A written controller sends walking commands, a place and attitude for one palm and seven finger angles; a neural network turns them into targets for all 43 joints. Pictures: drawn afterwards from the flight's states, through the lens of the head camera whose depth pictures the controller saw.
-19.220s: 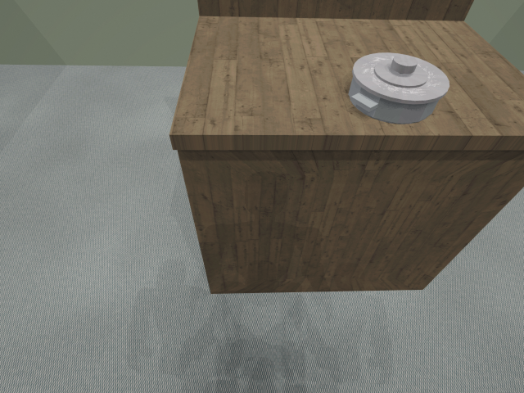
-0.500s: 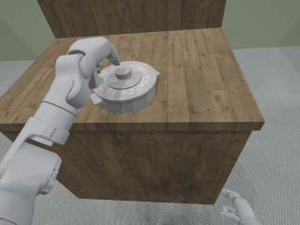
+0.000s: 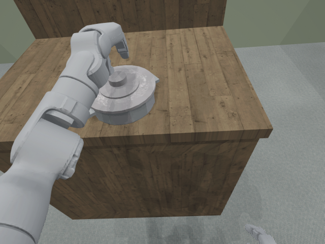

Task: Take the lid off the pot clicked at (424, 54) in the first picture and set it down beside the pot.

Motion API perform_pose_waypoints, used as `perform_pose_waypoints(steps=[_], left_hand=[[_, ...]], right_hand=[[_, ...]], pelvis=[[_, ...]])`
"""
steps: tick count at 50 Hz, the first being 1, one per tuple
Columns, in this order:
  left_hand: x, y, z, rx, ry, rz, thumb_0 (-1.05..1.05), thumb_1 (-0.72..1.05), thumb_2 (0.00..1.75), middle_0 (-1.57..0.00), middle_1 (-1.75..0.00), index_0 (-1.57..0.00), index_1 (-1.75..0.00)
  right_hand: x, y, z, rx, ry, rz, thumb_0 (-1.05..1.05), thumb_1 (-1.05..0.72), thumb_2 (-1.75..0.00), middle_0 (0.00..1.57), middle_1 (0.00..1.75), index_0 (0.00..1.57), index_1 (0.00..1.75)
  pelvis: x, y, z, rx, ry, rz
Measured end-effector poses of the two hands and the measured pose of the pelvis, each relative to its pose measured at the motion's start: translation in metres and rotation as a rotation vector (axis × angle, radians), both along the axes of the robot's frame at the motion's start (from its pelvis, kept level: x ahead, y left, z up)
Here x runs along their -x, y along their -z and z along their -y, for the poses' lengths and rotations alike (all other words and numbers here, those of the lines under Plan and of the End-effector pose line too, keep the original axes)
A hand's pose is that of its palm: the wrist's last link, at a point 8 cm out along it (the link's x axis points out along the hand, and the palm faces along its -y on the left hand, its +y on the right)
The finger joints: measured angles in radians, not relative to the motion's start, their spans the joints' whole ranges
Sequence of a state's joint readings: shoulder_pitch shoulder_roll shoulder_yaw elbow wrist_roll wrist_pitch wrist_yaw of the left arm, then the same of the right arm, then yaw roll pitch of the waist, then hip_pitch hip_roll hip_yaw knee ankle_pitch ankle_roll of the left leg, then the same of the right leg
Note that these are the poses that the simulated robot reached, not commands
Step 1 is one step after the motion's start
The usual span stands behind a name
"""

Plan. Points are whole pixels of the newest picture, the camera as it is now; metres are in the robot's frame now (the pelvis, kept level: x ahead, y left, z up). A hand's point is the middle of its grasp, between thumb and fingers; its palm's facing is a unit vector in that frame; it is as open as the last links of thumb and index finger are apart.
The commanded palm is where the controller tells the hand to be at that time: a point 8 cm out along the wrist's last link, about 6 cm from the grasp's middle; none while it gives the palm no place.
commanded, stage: move the open hand above the knob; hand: left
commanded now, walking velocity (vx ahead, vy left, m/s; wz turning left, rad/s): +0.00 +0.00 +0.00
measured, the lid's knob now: (117, 78) +0.50 +0.12 +0.16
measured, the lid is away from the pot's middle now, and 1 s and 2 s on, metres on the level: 0.00 0.00 0.00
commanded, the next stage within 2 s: lower the open fingers around the knob in 0.78 s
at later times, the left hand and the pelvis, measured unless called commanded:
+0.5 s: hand (106, 61) +0.47 +0.13 +0.23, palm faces -0.23 -0.04 -0.97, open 9.7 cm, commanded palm +0.45 +0.13 +0.29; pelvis +0.00 +0.01 +0.00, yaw -1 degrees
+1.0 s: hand (109, 60) +0.48 +0.12 +0.23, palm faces -0.27 -0.10 -0.96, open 9.7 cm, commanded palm +0.46 +0.13 +0.28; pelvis +0.00 +0.01 +0.00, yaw -1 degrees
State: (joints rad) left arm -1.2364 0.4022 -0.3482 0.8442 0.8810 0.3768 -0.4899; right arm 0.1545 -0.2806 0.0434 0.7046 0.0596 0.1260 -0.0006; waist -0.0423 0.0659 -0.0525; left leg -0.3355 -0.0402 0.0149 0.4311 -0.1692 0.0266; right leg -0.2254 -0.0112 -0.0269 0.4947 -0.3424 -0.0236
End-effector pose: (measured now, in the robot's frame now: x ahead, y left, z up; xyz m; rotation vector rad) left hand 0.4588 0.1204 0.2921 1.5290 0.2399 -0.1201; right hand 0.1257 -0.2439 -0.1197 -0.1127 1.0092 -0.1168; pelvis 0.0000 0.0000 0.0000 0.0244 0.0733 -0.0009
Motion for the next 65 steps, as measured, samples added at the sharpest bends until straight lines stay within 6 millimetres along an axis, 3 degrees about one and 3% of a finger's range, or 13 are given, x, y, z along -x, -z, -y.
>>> perform_pose_waypoints(steps=[8, 14, 23, 34, 45, 54, 65], left_hand=[[-0.013, -0.002, 0.008, 0.014, 0.031, 0.002, 0.00, -0.37, 1.74, -0.91, -0.08, -0.91, -0.08], [-0.016, 0.003, 0.008, 0.028, 0.043, -0.005, 0.00, -0.37, 1.74, -0.91, -0.08, -0.91, -0.08], [-0.010, 0.001, -0.007, 0.004, 0.007, 0.006, 0.00, -0.37, 1.74, -0.91, -0.08, -0.91, -0.08], [-0.004, 0.001, -0.008, -0.004, 0.018, -0.004, 0.00, -0.37, 1.74, -0.91, -0.08, -0.91, -0.08], [-0.012, -0.001, 0.003, 0.015, 0.031, -0.003, 0.00, -0.37, 1.74, -0.91, -0.08, -0.91, -0.08], [-0.017, 0.012, -0.008, 0.055, -0.043, -0.068, 0.00, -0.37, 1.74, -0.91, -0.08, -0.91, -0.08], [-0.007, 0.032, -0.015, 0.064, -0.027, -0.105, 0.00, -0.37, 1.74, -0.91, -0.08, -0.91, -0.08]], right_hand=[[0.032, 0.005, 0.006, 0.012, 0.058, -0.075, 0.01, -0.91, -0.90, 0.20, 0.30, 0.20, 0.30], [0.042, 0.007, 0.005, 0.013, 0.079, -0.090, 0.01, -0.91, -0.90, 0.20, 0.30, 0.20, 0.30], [0.031, 0.003, -0.002, 0.003, 0.065, -0.050, 0.01, -0.91, -0.90, 0.20, 0.30, 0.20, 0.30], [0.010, -0.006, -0.009, 0.019, 0.027, 0.009, 0.00, -0.91, -0.90, 0.20, 0.30, 0.20, 0.30], [0.028, 0.002, -0.008, 0.019, 0.050, -0.046, 0.00, -0.91, -0.90, 0.20, 0.30, 0.20, 0.30], [0.047, 0.006, -0.001, 0.022, 0.074, -0.095, 0.01, -0.91, -0.90, 0.20, 0.30, 0.20, 0.30], [0.026, -0.004, 0.005, 0.045, 0.062, -0.033, 0.01, -0.91, -0.90, 0.20, 0.30, 0.20, 0.30]], pelvis=[[-0.005, -0.001, -0.004, 0.000, 0.018, -0.020], [-0.006, -0.001, -0.007, 0.001, 0.029, -0.018], [-0.004, -0.001, -0.010, 0.003, 0.025, -0.015], [0.002, -0.001, -0.011, 0.006, 0.008, -0.013], [-0.001, -0.001, -0.013, 0.005, 0.016, -0.026], [-0.006, -0.002, -0.011, 0.003, 0.024, -0.025], [-0.005, -0.001, -0.009, 0.006, 0.016, -0.011]])
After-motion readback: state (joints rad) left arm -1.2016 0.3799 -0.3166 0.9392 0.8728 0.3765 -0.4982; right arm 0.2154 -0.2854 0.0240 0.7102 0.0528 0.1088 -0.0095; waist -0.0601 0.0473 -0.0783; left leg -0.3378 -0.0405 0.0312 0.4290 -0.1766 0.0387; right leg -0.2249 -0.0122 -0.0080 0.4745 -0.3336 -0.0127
